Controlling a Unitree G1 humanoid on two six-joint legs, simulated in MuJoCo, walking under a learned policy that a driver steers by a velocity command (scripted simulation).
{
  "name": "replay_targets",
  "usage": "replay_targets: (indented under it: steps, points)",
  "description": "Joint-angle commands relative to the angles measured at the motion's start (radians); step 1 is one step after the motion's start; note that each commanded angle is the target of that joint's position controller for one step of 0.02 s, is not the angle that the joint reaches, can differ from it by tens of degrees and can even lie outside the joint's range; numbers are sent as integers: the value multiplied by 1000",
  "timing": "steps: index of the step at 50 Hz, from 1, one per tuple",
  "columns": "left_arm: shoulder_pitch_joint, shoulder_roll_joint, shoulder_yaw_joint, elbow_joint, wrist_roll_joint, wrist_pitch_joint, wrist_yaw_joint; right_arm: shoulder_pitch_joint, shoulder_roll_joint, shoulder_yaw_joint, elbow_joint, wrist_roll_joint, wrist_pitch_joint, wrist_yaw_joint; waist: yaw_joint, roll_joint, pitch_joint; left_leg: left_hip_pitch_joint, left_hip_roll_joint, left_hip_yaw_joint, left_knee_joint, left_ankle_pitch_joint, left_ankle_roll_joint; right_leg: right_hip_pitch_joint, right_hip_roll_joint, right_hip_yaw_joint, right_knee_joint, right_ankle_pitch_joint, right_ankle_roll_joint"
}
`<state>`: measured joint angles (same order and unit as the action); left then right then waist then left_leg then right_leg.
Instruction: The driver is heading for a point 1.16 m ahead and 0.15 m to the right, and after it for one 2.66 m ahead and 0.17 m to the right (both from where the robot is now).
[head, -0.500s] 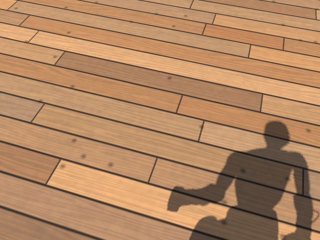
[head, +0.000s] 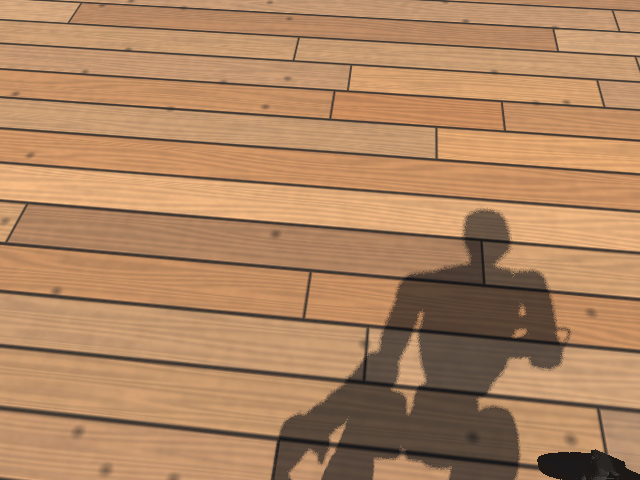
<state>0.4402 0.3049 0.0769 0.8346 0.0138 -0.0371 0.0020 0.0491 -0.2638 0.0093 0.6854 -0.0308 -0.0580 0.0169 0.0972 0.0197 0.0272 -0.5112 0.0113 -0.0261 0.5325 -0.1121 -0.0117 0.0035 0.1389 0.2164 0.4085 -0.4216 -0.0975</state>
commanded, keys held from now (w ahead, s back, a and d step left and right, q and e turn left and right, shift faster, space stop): w+e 0.48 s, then w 0.52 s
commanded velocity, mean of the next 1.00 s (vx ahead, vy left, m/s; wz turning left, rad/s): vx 0.50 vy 0.00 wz -0.41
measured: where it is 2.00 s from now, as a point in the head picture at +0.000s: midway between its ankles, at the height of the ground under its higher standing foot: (483, 263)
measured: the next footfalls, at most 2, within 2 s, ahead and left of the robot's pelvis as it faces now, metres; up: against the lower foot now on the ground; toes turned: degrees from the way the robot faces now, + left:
left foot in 0.02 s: +0.17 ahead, +0.12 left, +0.00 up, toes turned -2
right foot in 0.54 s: +0.39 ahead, -0.16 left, +0.00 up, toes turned -23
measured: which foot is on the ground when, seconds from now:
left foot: up 0.00-0.00, down 0.02-0.56, up 0.58-1.00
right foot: down 0.00-0.02, up 0.04-0.52, down 0.54-1.00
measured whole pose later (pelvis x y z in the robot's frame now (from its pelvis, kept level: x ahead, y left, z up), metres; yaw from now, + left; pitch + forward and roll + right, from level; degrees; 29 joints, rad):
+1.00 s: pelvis +0.49 -0.13 +0.01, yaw -23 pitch +1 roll -1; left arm 0.44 0.25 0.04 0.90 0.01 -0.07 0.00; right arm 0.12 -0.25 -0.03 0.76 -0.03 -0.01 0.04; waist 0.06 0.04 0.03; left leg -0.62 0.09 0.05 0.67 -0.03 0.02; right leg 0.10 0.12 0.01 0.17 -0.29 -0.10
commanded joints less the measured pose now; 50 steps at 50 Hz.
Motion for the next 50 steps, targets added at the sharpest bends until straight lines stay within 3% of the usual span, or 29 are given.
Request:
replay_targets:
  steps: [1, 2, 3, 4, 5, 7, 9, 12, 18, 22, 24, 25, 26, 27, 28, 29, 30, 31, 32, 33, 35, 38, 44, 48, 50]
  points:
    - [-80, 105, 17, -98, -15, -30, -11, 350, -231, -76, 6, -22, -35, -36, -226, 45, -253, 584, 171, -186, -117, -209, 88, -236, -122, 45, 467, 575, -12]
    - [22, 15, -3, -133, -38, -29, -10, 362, -320, -97, -4, -37, -22, -43, -164, 272, -341, 794, 433, -635, -221, -302, 190, -543, 35, -82, 729, -108, 20]
    - [36, 97, 3, -112, -1, -14, -3, 314, -265, -96, -4, -18, -8, -38, -132, 197, -292, 720, 438, -762, -249, -422, 225, -648, -48, -91, 844, -113, 10]
    - [-29, 116, 8, -101, 10, -5, -8, 250, -168, -74, -19, -9, -4, -34, -129, 67, -157, 588, 391, -601, -262, -433, 205, -656, -98, -99, 857, -15, 13]
    - [-78, 101, 5, -106, 11, -2, -18, 212, -118, -62, -14, -7, -6, -30, -122, 18, -76, 485, 333, -443, -283, -314, 183, -638, -130, -113, 814, 51, 23]
    - [-94, 82, 4, -109, 23, 18, -37, 218, -101, -56, 9, -3, -16, -32, -102, 93, -29, 392, 257, -244, -318, -113, 147, -595, -169, -133, 763, 87, 43]
    - [-105, 65, -1, -118, 24, 34, -49, 247, -106, -61, 30, 8, -35, -24, -94, 99, -34, 381, 248, -156, -333, 36, 154, -591, -174, -147, 760, 116, 52]
    - [-192, 51, -6, -156, 24, 42, -62, 268, -118, -70, 49, 14, -47, -17, -96, 83, -15, 402, 260, -60, -374, 100, 173, -676, -195, -154, 726, 194, 68]
    - [-377, 10, -29, -220, 19, 34, -82, 303, -130, -80, 85, 11, -41, -15, -129, 73, 32, 427, 229, 127, -379, 170, 150, -669, -206, -225, 430, 383, 69]
    - [-461, 15, -32, -257, 26, 33, -90, 352, -161, -91, 114, 11, -28, -24, -152, 72, 55, 505, 260, 186, -339, 258, 125, -608, -186, -301, 275, 310, 23]
    - [-449, 26, -26, -261, 34, 34, -83, 366, -184, -96, 128, 9, -13, -29, -140, 80, 36, 561, 269, 225, -234, 508, 110, -544, -140, -339, 228, 209, -13]
    - [-403, 33, -20, -249, 38, 31, -75, 378, -197, -97, 137, 9, -6, -32, -118, 86, -1, 574, 270, 241, -129, 678, 107, -467, -99, -351, 207, 153, -36]
    - [-287, 46, -10, -215, 43, 22, -65, 380, -205, -96, 141, 11, 2, -33, -64, 74, -68, 554, 262, 258, 40, 755, 101, -326, -54, -350, 156, 149, -62]
    - [-109, 76, 8, -153, 52, 12, -51, 374, -190, -88, 131, 12, 5, -32, 13, 19, -170, 427, 234, 279, 272, 622, 79, -76, -57, -302, 98, 187, -91]
    - [-20, 186, 37, -146, 58, 9, -33, 406, -86, -59, 69, 27, 0, -17, 19, -183, -308, 67, 152, 279, 615, 71, 32, 261, -357, 117, 54, 21, -182]
    - [-18, 244, 49, -163, 14, 16, -23, 367, -105, -66, 30, 15, -2, -11, 10, -236, -388, -139, -6, 136, 843, -432, 1, 327, -537, 554, -109, 180, -267]
    - [-33, 213, 45, -141, 2, 21, -13, 269, -143, -76, 20, 11, 2, -11, 22, -99, -269, -222, 51, 31, 866, -332, 10, 265, -496, 372, -98, 322, -247]
    - [-77, 159, 29, -127, 2, 15, -5, 251, -111, -62, 20, 24, -9, -8, -16, -84, -146, -210, 84, 31, 809, -261, 19, 124, -457, 223, -94, 456, -223]
    - [-116, 107, 12, -117, 3, 7, -4, 270, -99, -59, 41, 20, -10, -7, -64, -46, -83, -148, 116, 24, 707, -231, 24, 9, -396, 119, -113, 536, -171]
    - [-149, 77, 0, -112, -2, -1, -4, 299, -97, -59, 56, 4, 3, -4, -103, -56, -56, -81, 128, 21, 647, -221, 20, -76, -353, 54, -137, 576, -143]
    - [-163, 56, -10, -104, -4, -22, -11, 345, -91, -61, 86, -9, 31, 5, -131, -71, -64, -2, 119, 33, 605, -194, 13, -141, -315, -10, -180, 615, -133]
    - [-117, 79, -4, -67, -9, -36, -14, 280, -72, -62, 76, -7, 42, 16, -124, -67, -20, -72, 120, 44, 520, -99, 2, -142, -298, -47, -247, 561, -138]
    - [-22, 75, -7, -11, -10, -43, -12, 69, -55, -57, 24, -3, 35, 18, -63, -69, 43, -188, 109, 52, 270, 81, -4, -32, -296, -81, -275, 564, -119]
    - [41, 77, -11, 33, -1, -44, -3, -42, -50, -51, -11, 0, 27, 21, -30, -72, 71, -180, 72, 79, 134, 104, 26, 53, -315, -98, -253, 646, -110]
    - [50, 86, -11, 51, 4, -43, 5, -61, -54, -51, -23, 1, 21, 22, -34, -76, 81, -151, 52, 84, 82, 67, 53, 93, -336, -97, -229, 713, -102]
